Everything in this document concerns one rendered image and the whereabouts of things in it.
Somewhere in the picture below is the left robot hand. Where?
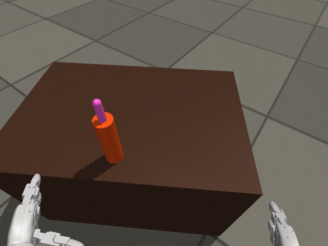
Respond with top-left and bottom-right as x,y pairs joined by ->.
7,174 -> 84,246

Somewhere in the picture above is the bottle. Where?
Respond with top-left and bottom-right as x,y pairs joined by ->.
92,99 -> 124,163

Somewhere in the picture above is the right robot hand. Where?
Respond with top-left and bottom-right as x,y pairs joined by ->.
268,201 -> 300,246

